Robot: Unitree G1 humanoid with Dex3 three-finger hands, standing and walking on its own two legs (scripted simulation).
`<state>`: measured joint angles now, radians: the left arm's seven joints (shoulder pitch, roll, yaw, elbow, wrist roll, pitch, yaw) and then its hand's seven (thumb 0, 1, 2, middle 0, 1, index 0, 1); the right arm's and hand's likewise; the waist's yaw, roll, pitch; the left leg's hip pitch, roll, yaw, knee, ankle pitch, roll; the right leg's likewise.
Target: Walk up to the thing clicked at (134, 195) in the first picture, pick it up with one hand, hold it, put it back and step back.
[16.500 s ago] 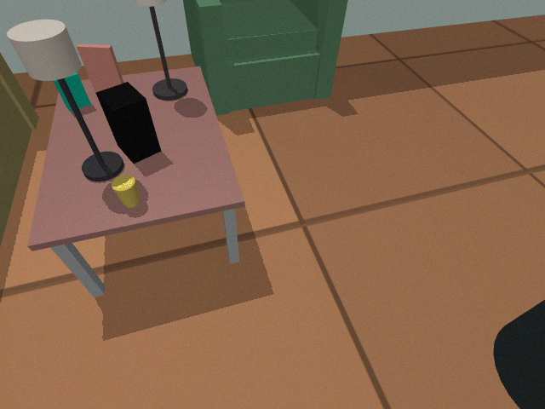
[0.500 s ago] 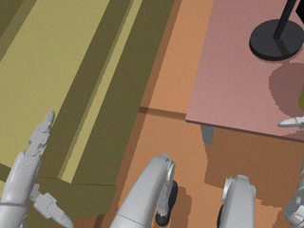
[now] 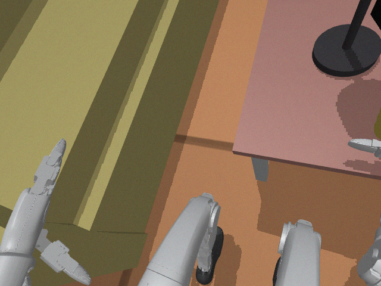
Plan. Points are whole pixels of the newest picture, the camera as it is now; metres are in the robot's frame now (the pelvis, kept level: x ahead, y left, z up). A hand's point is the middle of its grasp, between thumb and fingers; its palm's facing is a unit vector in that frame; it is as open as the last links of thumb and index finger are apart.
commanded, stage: close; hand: right
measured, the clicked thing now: out of the picture +0.49 -0.25 -0.07
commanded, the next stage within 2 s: settle in 0.14 s
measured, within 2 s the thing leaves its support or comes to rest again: leaves its support in 0.52 s
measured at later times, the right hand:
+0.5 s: hand out of the picture +0.49 -0.25 -0.05, palm faces +0.25 +0.97 +0.00, open 8.8 cm
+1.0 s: hand out of the picture +0.49 -0.24 +0.01, palm faces +0.27 +0.96 +0.00, open 8.8 cm
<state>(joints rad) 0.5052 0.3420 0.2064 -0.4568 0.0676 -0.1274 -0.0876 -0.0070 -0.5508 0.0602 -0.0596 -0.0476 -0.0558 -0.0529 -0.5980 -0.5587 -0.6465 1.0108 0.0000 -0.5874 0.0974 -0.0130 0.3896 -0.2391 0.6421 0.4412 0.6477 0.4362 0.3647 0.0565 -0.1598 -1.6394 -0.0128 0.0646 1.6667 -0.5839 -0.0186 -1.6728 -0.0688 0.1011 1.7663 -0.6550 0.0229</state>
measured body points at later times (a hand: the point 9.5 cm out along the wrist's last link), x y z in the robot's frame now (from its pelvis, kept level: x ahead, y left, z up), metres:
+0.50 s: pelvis +0.00 +0.00 +0.01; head +0.19 -0.10 +0.41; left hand +0.18 +0.25 +0.16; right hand +0.47 -0.30 -0.05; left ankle +0.09 +0.13 -0.50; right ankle +0.06 -0.13 -0.50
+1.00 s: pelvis +0.01 +0.00 +0.05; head +0.18 -0.08 +0.46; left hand +0.19 +0.26 +0.16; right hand +0.47 -0.29 +0.01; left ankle +0.09 +0.13 -0.50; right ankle +0.06 -0.13 -0.50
